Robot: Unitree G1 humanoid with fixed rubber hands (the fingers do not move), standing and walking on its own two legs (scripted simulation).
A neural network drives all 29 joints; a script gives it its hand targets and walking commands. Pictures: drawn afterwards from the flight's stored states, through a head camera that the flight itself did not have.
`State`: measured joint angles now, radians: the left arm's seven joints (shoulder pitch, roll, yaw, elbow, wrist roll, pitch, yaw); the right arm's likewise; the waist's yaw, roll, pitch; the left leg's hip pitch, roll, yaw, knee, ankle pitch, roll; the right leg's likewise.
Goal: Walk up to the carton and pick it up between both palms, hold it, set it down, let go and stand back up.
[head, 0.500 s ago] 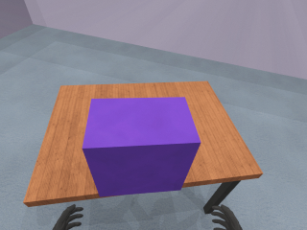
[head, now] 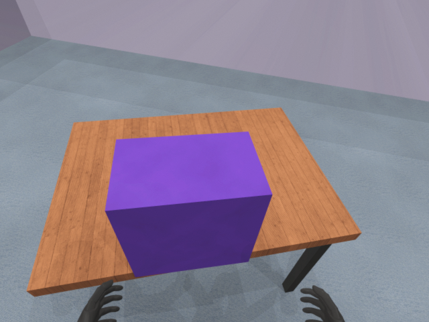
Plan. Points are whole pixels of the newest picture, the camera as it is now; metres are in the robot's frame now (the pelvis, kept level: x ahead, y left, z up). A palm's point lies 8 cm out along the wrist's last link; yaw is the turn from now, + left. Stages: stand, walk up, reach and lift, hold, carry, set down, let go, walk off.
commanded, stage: let go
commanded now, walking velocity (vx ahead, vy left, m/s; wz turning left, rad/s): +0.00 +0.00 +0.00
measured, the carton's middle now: (189, 207) +0.40 +0.06 -0.04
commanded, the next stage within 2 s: stand in 0.14 s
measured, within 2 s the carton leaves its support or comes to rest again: neither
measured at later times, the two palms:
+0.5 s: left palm out of the picture +0.07 +0.26 -0.11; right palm out of the picture +0.08 -0.24 -0.12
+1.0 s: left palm out of the picture -0.05 +0.24 -0.14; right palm out of the picture +0.01 -0.23 -0.14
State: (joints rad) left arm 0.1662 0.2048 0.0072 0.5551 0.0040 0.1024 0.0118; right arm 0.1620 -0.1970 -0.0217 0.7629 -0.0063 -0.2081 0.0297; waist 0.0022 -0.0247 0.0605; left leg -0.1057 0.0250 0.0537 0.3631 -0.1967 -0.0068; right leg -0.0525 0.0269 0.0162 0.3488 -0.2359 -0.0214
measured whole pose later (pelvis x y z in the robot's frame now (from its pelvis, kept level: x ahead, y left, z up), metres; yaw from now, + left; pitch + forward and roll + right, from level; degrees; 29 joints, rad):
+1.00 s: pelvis -0.02 +0.00 +0.00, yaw +8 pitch -1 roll -1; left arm 0.34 0.19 0.05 1.01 0.02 0.00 0.03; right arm 0.37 -0.17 -0.03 0.97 -0.03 0.01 -0.01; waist 0.01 0.00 0.00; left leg -0.23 -0.02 -0.07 0.43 -0.17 0.00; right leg -0.11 -0.01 -0.12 0.38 -0.25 -0.01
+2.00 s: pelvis +0.01 -0.02 -0.01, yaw +10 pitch -1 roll +0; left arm 0.36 0.10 0.01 1.17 0.02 -0.01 0.05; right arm 0.32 -0.11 0.01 1.17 -0.01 0.00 -0.05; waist 0.00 0.01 0.02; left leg -0.23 -0.01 -0.11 0.47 -0.23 -0.03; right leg -0.09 0.00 -0.15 0.41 -0.31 -0.04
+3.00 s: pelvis +0.01 -0.03 -0.01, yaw +11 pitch -2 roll +0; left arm 0.39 0.09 0.01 1.15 0.02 -0.01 0.05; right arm 0.29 -0.11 0.02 1.19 -0.01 0.01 -0.05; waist 0.01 0.01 0.04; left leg -0.22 0.01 -0.12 0.47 -0.23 -0.05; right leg -0.08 0.02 -0.16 0.42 -0.32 -0.06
